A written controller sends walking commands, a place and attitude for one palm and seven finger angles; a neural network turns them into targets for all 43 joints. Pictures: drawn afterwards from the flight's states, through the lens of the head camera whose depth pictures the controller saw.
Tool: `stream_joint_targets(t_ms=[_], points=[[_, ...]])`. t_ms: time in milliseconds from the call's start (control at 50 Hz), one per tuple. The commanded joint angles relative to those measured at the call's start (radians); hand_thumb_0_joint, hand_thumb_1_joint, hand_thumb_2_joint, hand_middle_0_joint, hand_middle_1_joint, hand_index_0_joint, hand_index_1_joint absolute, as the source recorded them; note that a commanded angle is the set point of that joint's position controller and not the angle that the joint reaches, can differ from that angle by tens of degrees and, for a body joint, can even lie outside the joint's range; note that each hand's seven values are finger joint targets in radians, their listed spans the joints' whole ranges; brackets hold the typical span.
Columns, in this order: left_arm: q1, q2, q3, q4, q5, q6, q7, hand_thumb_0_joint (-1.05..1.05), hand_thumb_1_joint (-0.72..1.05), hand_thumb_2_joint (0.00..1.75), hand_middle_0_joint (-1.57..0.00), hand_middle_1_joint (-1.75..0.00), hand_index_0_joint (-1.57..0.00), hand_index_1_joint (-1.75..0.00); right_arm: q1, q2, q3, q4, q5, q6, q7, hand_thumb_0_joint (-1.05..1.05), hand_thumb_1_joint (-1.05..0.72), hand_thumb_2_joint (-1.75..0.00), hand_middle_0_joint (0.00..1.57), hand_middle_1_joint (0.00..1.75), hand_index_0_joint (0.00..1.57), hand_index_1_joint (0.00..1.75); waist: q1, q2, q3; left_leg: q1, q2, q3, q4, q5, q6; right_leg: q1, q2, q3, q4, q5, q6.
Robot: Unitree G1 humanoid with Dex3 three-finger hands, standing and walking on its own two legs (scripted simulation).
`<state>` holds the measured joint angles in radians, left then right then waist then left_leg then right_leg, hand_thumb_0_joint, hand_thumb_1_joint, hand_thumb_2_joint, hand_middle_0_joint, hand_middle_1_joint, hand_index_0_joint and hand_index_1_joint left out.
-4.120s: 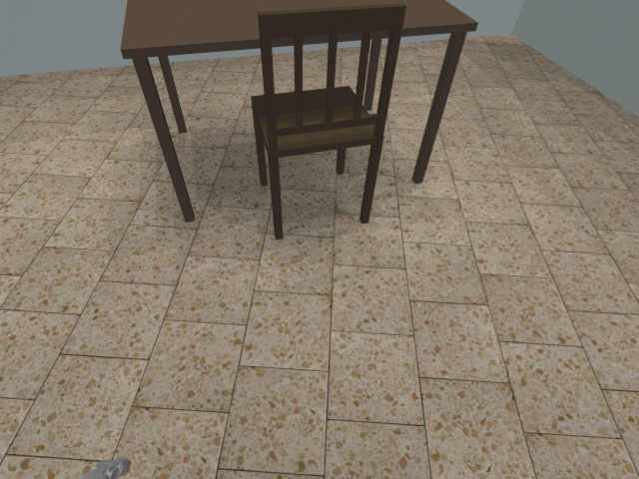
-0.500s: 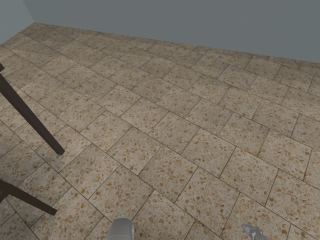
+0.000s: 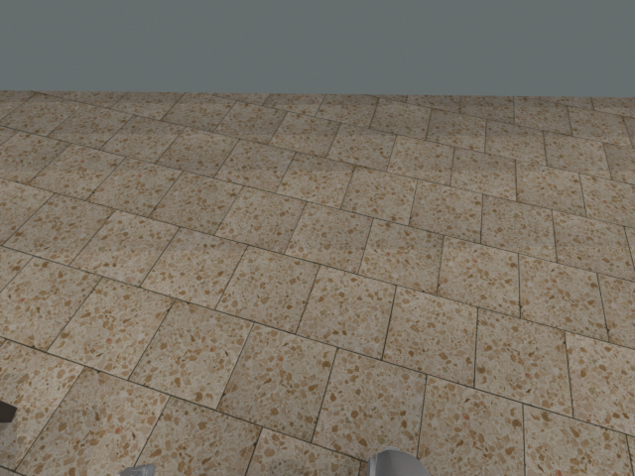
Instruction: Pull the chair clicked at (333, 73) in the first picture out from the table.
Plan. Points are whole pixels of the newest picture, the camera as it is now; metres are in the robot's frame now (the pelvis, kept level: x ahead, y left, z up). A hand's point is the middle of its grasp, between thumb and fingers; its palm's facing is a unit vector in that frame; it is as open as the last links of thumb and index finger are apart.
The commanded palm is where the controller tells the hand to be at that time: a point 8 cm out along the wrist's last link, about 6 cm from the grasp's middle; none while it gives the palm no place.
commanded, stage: walk to a spot facing it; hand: left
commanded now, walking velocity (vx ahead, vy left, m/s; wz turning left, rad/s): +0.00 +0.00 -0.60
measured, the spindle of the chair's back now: out of the picture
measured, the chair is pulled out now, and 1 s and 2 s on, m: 0.00 0.00 0.00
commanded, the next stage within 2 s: turn to face it in 0.04 s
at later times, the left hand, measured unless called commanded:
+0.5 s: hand (241, 447) +0.18 +0.12 -0.16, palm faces -0.02 -0.99 -0.14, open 7.4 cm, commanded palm none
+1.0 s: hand out of the picture +0.08 +0.18 -0.15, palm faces +0.30 -0.91 -0.29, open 7.4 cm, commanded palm none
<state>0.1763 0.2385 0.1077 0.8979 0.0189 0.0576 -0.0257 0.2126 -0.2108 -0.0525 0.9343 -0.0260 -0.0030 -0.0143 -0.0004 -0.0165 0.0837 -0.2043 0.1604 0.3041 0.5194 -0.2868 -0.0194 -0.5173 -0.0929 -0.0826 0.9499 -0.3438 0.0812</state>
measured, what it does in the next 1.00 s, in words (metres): steps on the spot, turning left: right foot, then left foot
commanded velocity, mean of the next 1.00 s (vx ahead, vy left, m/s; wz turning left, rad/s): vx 0.00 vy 0.00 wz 0.47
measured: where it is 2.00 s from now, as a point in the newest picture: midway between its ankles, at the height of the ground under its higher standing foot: outside the picture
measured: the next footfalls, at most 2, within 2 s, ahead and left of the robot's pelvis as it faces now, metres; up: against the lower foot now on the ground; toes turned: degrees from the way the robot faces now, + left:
right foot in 0.10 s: +0.10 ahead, -0.13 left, +0.00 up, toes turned -12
left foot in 0.54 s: +0.09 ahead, +0.08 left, +0.00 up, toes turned +10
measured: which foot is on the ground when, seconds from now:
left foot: down 0.00-0.10, up 0.12-0.52, down 0.54-1.00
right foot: up 0.00-0.08, down 0.10-0.54, up 0.56-1.00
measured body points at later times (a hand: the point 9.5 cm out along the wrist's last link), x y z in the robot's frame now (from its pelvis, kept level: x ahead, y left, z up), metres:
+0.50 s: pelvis +0.05 -0.03 -0.01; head +0.06 -0.02 +0.44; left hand +0.18 +0.17 -0.15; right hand +0.05 -0.25 -0.16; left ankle +0.05 +0.08 -0.72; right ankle +0.06 -0.12 -0.74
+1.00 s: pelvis +0.03 -0.06 +0.00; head +0.07 -0.06 +0.45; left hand +0.06 +0.22 -0.13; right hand +0.15 -0.30 -0.15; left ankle +0.05 +0.08 -0.74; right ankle +0.05 -0.19 -0.72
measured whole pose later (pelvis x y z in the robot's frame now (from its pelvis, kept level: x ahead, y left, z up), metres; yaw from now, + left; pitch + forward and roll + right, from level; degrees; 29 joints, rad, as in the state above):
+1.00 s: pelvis +0.03 -0.06 +0.00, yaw +16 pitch +1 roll +0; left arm 0.14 0.23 0.08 0.91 0.00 0.04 0.02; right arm 0.21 -0.24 -0.08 0.93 -0.03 0.05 0.01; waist -0.04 0.03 0.05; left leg -0.36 -0.03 -0.09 0.51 -0.18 -0.01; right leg -0.33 -0.03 -0.01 0.68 -0.38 0.10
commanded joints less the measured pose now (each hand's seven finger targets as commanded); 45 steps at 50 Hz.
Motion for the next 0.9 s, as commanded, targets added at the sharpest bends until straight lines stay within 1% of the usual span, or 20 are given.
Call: stream_joint_targets(t_ms=[0, 40, 60, 80, 100, 120, 140, 180, 240, 280, 340, 400, 480, 500, 520, 540, 560, 620, 700, 880], points=[[-0.019, 0.009, -0.008, -0.091, 0.007, -0.024, -0.008, 0.0, 0.9, 0.9, -0.2, -0.3, -0.2, -0.3, 0.033, -0.176, -0.055, -0.058, -0.005, -0.014, 0.002, 0.0, -0.9, -0.9, 0.2, 0.3, 0.2, 0.3, -0.029, 0.218, -0.095, 0.084, 0.239, -0.087, -0.119, 0.396, 0.112, 0.078, 0.02, -0.034, -0.188, 0.006, -0.019], [0.018, 0.033, -0.006, -0.085, 0.007, -0.038, -0.005, 0.0, 0.9, 0.9, -0.2, -0.3, -0.2, -0.3, 0.032, -0.19, -0.061, -0.06, -0.004, -0.007, 0.004, 0.0, -0.9, -0.9, 0.2, 0.3, 0.2, 0.3, -0.002, 0.195, -0.131, 0.093, 0.228, -0.056, 0.01, 0.419, 0.067, 0.191, 0.044, -0.044, -0.341, 0.067, -0.04], [0.075, 0.076, 0.0, -0.068, 0.01, -0.05, 0.001, 0.0, 0.9, 0.9, -0.2, -0.3, -0.2, -0.3, 0.057, -0.179, -0.056, -0.062, 0.0, -0.002, 0.01, 0.0, -0.9, -0.9, 0.2, 0.3, 0.2, 0.3, 0.031, 0.093, -0.162, 0.005, 0.195, -0.016, 0.174, 0.394, 0.018, 0.353, 0.053, -0.042, -0.452, 0.184, -0.06], [0.161, 0.194, 0.021, -0.051, 0.019, -0.068, 0.015, 0.0, 0.9, 0.9, -0.2, -0.3, -0.2, -0.3, 0.067, -0.121, -0.04, -0.091, 0.007, 0.004, 0.019, 0.0, -0.9, -0.9, 0.2, 0.3, 0.2, 0.3, 0.079, -0.196, -0.217, -0.257, 0.09, 0.012, 0.435, 0.019, -0.044, 0.573, -0.161, 0.261, -0.534, 0.456, -0.143], [0.218, 0.293, 0.04, -0.034, 0.001, -0.068, 0.028, 0.0, 0.9, 0.9, -0.2, -0.3, -0.2, -0.3, 0.02, -0.078, -0.022, -0.138, 0.009, 0.01, 0.014, 0.0, -0.9, -0.9, 0.2, 0.3, 0.2, 0.3, 0.098, -0.327, -0.262, -0.416, -0.031, -0.109, 0.672, -0.386, -0.077, 0.597, -0.35, 0.514, -0.538, 0.869, -0.264], [0.214, 0.272, 0.034, -0.029, -0.007, -0.06, 0.042, 0.0, 0.9, 0.9, -0.2, -0.3, -0.2, -0.3, 0.007, -0.104, -0.023, -0.137, 0.017, 0.021, -0.003, 0.0, -0.9, -0.9, 0.2, 0.3, 0.2, 0.3, 0.091, -0.218, -0.262, -0.404, -0.007, -0.252, 0.723, -0.373, -0.058, 0.555, -0.347, 0.423, -0.528, 0.855, -0.306], [0.147, 0.22, 0.023, -0.041, -0.006, -0.061, 0.049, 0.0, 0.9, 0.9, -0.2, -0.3, -0.2, -0.3, 0.02, -0.088, -0.016, -0.107, 0.015, 0.023, -0.006, 0.0, -0.9, -0.9, 0.2, 0.3, 0.2, 0.3, 0.063, -0.243, -0.248, -0.406, -0.001, -0.279, 0.732, -0.295, -0.049, 0.512, -0.276, 0.374, -0.553, 0.743, -0.271], [0.022, 0.137, -0.008, -0.062, -0.004, -0.059, 0.054, 0.0, 0.9, 0.9, -0.2, -0.3, -0.2, -0.3, 0.051, -0.092, -0.015, -0.052, 0.005, 0.033, -0.003, 0.0, -0.9, -0.9, 0.2, 0.3, 0.2, 0.3, 0.005, -0.124, -0.207, -0.35, -0.006, -0.282, 0.74, -0.143, -0.053, 0.413, -0.193, 0.245, -0.562, 0.61, -0.218], [-0.034, 0.097, -0.038, -0.054, 0.0, -0.074, 0.051, 0.0, 0.9, 0.9, -0.2, -0.3, -0.2, -0.3, 0.157, -0.068, -0.004, 0.014, 0.004, 0.044, -0.002, 0.0, -0.9, -0.9, 0.2, 0.3, 0.2, 0.3, -0.049, -0.101, -0.191, -0.253, -0.038, -0.281, 0.623, -0.062, -0.052, 0.325, -0.143, 0.1, -0.586, 0.535, -0.186], [-0.042, 0.08, -0.047, -0.041, 0.002, -0.079, 0.052, 0.0, 0.9, 0.9, -0.2, -0.3, -0.2, -0.3, 0.171, -0.05, 0.001, 0.035, 0.008, 0.044, 0.002, 0.0, -0.9, -0.9, 0.2, 0.3, 0.2, 0.3, -0.047, -0.121, -0.16, -0.204, -0.052, -0.269, 0.497, -0.056, -0.049, 0.303, -0.135, 0.053, -0.608, 0.48, -0.183], [0.0, 0.093, -0.043, -0.014, 0.001, -0.07, 0.055, 0.0, 0.9, 0.9, -0.2, -0.3, -0.2, -0.3, 0.099, -0.052, 0.0, 0.021, 0.014, 0.044, 0.004, 0.0, -0.9, -0.9, 0.2, 0.3, 0.2, 0.3, -0.002, -0.153, -0.104, -0.215, -0.065, -0.242, 0.404, -0.121, -0.051, 0.332, -0.197, 0.083, -0.624, 0.484, -0.224], [0.012, 0.112, -0.027, -0.001, 0.005, -0.063, 0.064, 0.0, 0.9, 0.9, -0.2, -0.3, -0.2, -0.3, 0.065, -0.037, 0.001, 0.011, 0.016, 0.038, 0.008, 0.0, -0.9, -0.9, 0.2, 0.3, 0.2, 0.3, 0.017, -0.11, -0.082, -0.21, -0.06, -0.223, 0.316, -0.158, -0.046, 0.35, -0.248, 0.091, -0.597, 0.489, -0.247], [-0.01, 0.099, -0.017, -0.002, -0.005, -0.05, 0.067, 0.0, 0.9, 0.9, -0.2, -0.3, -0.2, -0.3, 0.146, -0.03, -0.006, 0.022, 0.011, 0.034, 0.013, 0.0, -0.9, -0.9, 0.2, 0.3, 0.2, 0.3, -0.022, -0.052, -0.085, -0.062, -0.06, -0.2, 0.059, 0.028, -0.027, 0.276, -0.231, 0.007, -0.476, 0.333, -0.164], [0.0, 0.066, -0.018, -0.007, -0.011, -0.042, 0.064, 0.0, 0.9, 0.9, -0.2, -0.3, -0.2, -0.3, 0.178, -0.063, -0.015, 0.026, 0.008, 0.027, 0.015, 0.0, -0.9, -0.9, 0.2, 0.3, 0.2, 0.3, -0.033, 0.085, -0.089, -0.013, -0.009, -0.303, -0.067, 0.148, 0.005, 0.209, -0.164, -0.042, -0.361, 0.199, -0.108], [0.019, 0.01, -0.024, -0.033, -0.018, -0.035, 0.059, 0.0, 0.9, 0.9, -0.2, -0.3, -0.2, -0.3, 0.199, -0.149, -0.033, 0.013, 0.001, 0.02, 0.013, 0.0, -0.9, -0.9, 0.2, 0.3, 0.2, 0.3, -0.037, 0.349, -0.082, 0.014, 0.189, -0.604, -0.184, 0.369, 0.107, 0.054, -0.029, -0.1, -0.17, -0.092, -0.027], [-0.048, 0.011, -0.028, -0.063, -0.01, -0.03, 0.058, 0.0, 0.9, 0.9, -0.2, -0.3, -0.2, -0.3, 0.207, -0.181, -0.044, 0.01, -0.005, 0.024, 0.006, 0.0, -0.9, -0.9, 0.2, 0.3, 0.2, 0.3, -0.063, 0.354, -0.06, -0.025, 0.276, -0.711, -0.26, 0.4, 0.208, -0.002, 0.026, -0.034, 0.043, -0.286, -0.016], [-0.069, 0.022, -0.024, -0.073, -0.005, -0.03, 0.052, 0.0, 0.9, 0.9, -0.2, -0.3, -0.2, -0.3, 0.181, -0.171, -0.044, 0.0, -0.005, 0.021, 0.001, 0.0, -0.9, -0.9, 0.2, 0.3, 0.2, 0.3, -0.047, 0.232, -0.05, -0.045, 0.266, -0.685, -0.276, 0.29, 0.224, -0.03, -0.003, 0.033, 0.148, -0.209, -0.024], [-0.053, 0.027, -0.01, -0.034, 0.004, -0.032, 0.043, 0.0, 0.9, 0.9, -0.2, -0.3, -0.2, -0.3, 0.11, -0.123, -0.032, -0.015, 0.003, 0.005, -0.011, 0.0, -0.9, -0.9, 0.2, 0.3, 0.2, 0.3, -0.027, 0.19, -0.118, 0.067, 0.124, -0.54, -0.211, 0.383, 0.145, -0.1, -0.005, 0.084, 0.226, -0.047, -0.005], [-0.027, 0.03, -0.01, -0.019, -0.005, -0.032, 0.042, 0.0, 0.9, 0.9, -0.2, -0.3, -0.2, -0.3, 0.108, -0.146, -0.045, -0.026, 0.007, -0.002, -0.013, 0.0, -0.9, -0.9, 0.2, 0.3, 0.2, 0.3, -0.034, 0.094, -0.196, 0.167, 0.098, -0.511, -0.172, 0.487, 0.174, -0.081, 0.005, 0.084, 0.164, -0.036, 0.021], [-0.046, 0.047, -0.017, -0.052, -0.013, -0.026, 0.046, 0.0, 0.9, 0.9, -0.2, -0.3, -0.2, -0.3, 0.048, -0.207, -0.067, -0.048, 0.0, 0.026, 0.005, 0.0, -0.9, -0.9, 0.2, 0.3, 0.2, 0.3, -0.044, 0.215, -0.137, 0.03, 0.065, -0.626, -0.176, 0.326, 0.187, 0.081, 0.052, 0.069, -0.131, -0.101, 0.021]])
